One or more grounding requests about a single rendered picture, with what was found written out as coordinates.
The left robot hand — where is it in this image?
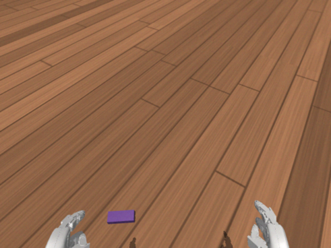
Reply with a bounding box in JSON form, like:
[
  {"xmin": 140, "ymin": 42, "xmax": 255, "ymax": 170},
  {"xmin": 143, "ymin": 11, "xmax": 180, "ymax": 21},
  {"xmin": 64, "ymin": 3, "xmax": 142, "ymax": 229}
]
[{"xmin": 45, "ymin": 210, "xmax": 90, "ymax": 248}]

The right robot hand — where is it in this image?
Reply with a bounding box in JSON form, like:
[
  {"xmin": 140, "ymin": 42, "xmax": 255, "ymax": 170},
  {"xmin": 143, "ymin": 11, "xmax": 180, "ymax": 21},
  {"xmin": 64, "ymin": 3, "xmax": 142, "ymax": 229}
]
[{"xmin": 247, "ymin": 200, "xmax": 289, "ymax": 248}]

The small box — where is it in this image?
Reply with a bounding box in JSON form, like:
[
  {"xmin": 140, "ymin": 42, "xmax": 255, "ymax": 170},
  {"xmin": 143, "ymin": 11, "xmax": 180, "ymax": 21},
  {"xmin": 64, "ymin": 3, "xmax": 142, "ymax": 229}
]
[{"xmin": 107, "ymin": 210, "xmax": 135, "ymax": 224}]

